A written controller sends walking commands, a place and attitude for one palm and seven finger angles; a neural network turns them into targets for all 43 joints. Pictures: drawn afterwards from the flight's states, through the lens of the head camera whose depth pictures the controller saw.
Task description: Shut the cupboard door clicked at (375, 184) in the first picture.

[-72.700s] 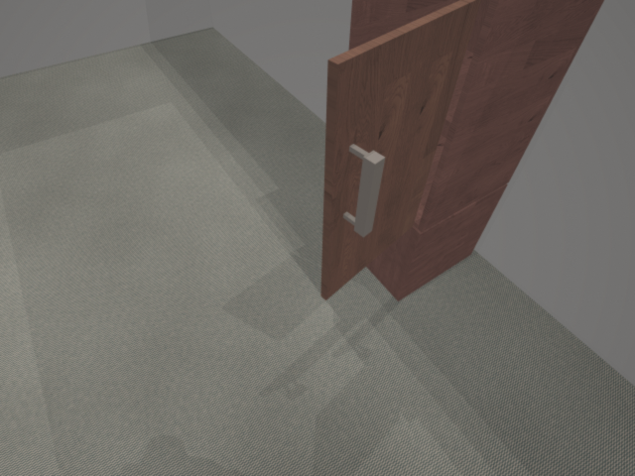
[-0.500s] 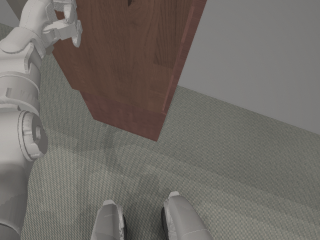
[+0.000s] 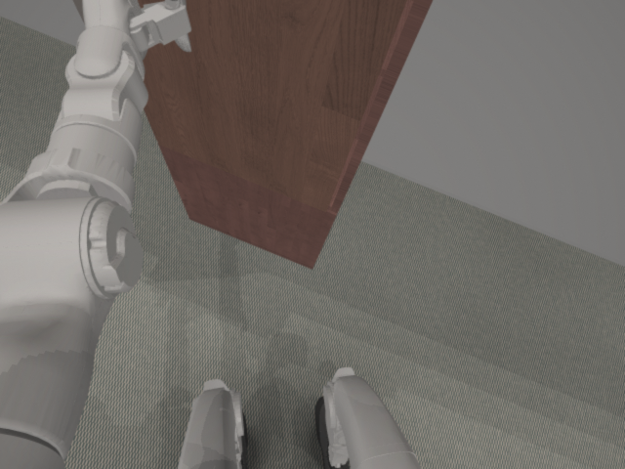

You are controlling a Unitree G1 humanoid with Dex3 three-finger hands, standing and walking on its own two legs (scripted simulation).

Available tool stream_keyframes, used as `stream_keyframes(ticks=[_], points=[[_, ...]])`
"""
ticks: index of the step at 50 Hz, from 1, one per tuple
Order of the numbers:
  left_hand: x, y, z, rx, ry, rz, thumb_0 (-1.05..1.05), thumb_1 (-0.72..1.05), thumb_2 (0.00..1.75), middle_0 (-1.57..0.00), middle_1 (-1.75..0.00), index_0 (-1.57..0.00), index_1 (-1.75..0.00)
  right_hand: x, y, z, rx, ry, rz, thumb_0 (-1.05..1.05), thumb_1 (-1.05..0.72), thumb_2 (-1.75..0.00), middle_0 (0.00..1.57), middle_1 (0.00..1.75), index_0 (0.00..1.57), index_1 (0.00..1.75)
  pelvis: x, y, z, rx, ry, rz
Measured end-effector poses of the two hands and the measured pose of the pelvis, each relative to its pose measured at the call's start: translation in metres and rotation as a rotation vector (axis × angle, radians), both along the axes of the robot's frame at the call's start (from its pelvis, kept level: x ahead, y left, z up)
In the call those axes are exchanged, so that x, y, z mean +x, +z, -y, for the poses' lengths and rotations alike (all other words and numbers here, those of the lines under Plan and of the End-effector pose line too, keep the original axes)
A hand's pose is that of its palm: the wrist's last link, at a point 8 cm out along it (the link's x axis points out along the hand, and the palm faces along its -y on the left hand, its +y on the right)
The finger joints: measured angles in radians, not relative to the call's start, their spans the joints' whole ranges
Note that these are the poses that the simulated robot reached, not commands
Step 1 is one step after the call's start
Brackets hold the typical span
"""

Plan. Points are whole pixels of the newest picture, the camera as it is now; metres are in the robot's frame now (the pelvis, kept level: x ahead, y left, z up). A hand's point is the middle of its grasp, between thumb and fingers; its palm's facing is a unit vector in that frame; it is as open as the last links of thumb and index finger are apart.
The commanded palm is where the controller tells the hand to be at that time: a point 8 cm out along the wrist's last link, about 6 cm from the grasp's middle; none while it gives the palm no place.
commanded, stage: pull the fist back off the door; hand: left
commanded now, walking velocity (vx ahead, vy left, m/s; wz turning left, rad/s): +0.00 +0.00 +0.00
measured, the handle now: out of the picture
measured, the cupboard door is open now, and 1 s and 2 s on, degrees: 0 0 0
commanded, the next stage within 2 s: draw the hand back to the body in 0.72 s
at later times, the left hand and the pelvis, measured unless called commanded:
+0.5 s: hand (209, 45) +0.56 +0.06 +0.12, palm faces +0.02 -1.00 -0.03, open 3.1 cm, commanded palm +0.51 +0.10 +0.13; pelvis +0.02 -0.01 +0.04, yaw -1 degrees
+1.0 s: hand (188, 76) +0.49 +0.08 +0.15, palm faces +0.01 -1.00 -0.02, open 3.1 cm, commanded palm +0.45 +0.14 +0.15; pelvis +0.05 -0.02 +0.06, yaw +0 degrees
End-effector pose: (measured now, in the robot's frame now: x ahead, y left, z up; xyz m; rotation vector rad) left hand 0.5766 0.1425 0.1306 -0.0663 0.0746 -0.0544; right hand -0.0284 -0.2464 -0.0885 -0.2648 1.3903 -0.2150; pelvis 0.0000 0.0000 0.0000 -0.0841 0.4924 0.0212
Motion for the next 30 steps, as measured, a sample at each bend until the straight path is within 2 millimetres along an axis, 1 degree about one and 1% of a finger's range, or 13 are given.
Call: stream_keyframes(ticks=[3,7,12,16,19,22,24,27,30], points=[[-0.007,0.001,0.007,0.054,0.115,0.034,-0.04,0.66,0.93,-1.30,-1.50,-1.30,-1.50,-0.001,0.000,-0.004,0.031,0.013,0.009,0.01,-0.90,-0.90,0.21,0.30,0.21,0.30,-0.003,0.001,0.001,0.003,0.005,0.004],[-0.012,0.007,0.020,0.148,0.101,0.070,-0.01,0.78,0.95,-1.30,-1.50,-1.30,-1.50,-0.007,0.002,-0.006,0.052,-0.021,0.017,0.01,-0.90,-0.90,0.21,0.30,0.21,0.30,-0.004,0.004,0.003,0.007,0.004,0.020],[-0.016,0.009,0.033,0.106,0.061,0.029,0.01,0.91,0.97,-1.30,-1.50,-1.30,-1.50,-0.017,0.008,-0.005,0.065,-0.058,-0.001,0.01,-0.90,-0.90,0.21,0.30,0.20,0.30,-0.002,0.013,0.004,0.019,-0.008,0.043],[-0.019,0.007,0.037,0.083,0.064,0.030,0.01,0.94,0.96,-1.30,-1.50,-1.30,-1.50,-0.021,0.013,-0.001,0.068,-0.077,-0.008,0.01,-0.90,-0.90,0.21,0.30,0.20,0.30,0.003,0.020,0.006,0.030,-0.023,0.057],[-0.022,0.006,0.036,0.083,0.071,0.057,0.01,0.94,0.94,-1.30,-1.50,-1.30,-1.50,-0.019,0.017,0.003,0.070,-0.093,-0.011,0.01,-0.90,-0.90,0.20,0.30,0.20,0.30,0.008,0.025,0.008,0.039,-0.037,0.066],[-0.029,0.000,0.034,0.094,0.070,0.064,0.01,0.93,0.92,-1.30,-1.50,-1.30,-1.50,-0.012,0.019,0.007,0.077,-0.103,-0.014,0.01,-0.90,-0.90,0.20,0.30,0.20,0.30,0.015,0.030,0.010,0.048,-0.046,0.081],[-0.036,-0.004,0.032,0.097,0.070,0.060,0.01,0.92,0.92,-1.30,-1.50,-1.30,-1.50,-0.004,0.021,0.010,0.080,-0.105,-0.011,0.01,-0.90,-0.90,0.20,0.30,0.20,0.30,0.019,0.034,0.011,0.052,-0.048,0.091],[-0.048,-0.007,0.029,0.086,0.076,0.062,0.01,0.92,0.91,-1.30,-1.50,-1.30,-1.50,0.014,0.023,0.015,0.081,-0.097,0.010,0.01,-0.90,-0.90,0.20,0.30,0.20,0.30,0.026,0.040,0.013,0.058,-0.048,0.108],[-0.059,-0.006,0.027,0.080,0.078,0.073,0.01,0.91,0.90,-1.30,-1.50,-1.30,-1.50,0.037,0.025,0.021,0.077,-0.081,0.052,0.01,-0.90,-0.90,0.20,0.30,0.20,0.30,0.033,0.045,0.016,0.061,-0.044,0.126]])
